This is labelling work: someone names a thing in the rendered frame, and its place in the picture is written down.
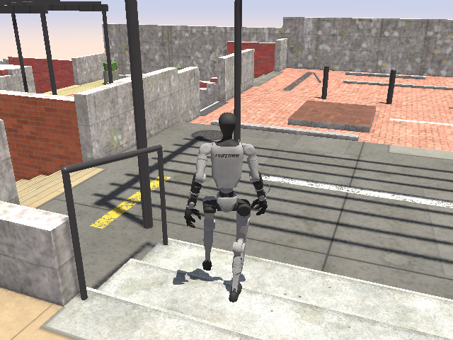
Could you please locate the robot right forearm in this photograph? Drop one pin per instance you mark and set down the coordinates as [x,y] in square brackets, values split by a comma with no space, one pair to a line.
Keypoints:
[260,189]

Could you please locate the right robot upper arm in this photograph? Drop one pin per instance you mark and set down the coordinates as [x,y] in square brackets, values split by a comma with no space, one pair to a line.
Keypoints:
[249,151]

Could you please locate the left robot upper arm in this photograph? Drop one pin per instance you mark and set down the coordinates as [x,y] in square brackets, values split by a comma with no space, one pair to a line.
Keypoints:
[204,150]

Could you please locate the robot right hand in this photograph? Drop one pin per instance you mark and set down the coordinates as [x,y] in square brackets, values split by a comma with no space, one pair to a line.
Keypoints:
[260,204]

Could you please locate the robot right foot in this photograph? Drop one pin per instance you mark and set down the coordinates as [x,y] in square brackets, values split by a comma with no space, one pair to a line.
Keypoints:
[233,297]

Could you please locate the robot left hand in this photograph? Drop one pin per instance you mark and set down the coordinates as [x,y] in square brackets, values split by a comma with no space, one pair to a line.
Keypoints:
[189,218]

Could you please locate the left robot shin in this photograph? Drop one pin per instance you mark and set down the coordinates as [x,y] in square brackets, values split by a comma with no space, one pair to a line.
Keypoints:
[208,240]

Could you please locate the robot left forearm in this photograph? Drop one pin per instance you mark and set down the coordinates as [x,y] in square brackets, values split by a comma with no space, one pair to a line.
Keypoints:
[194,193]

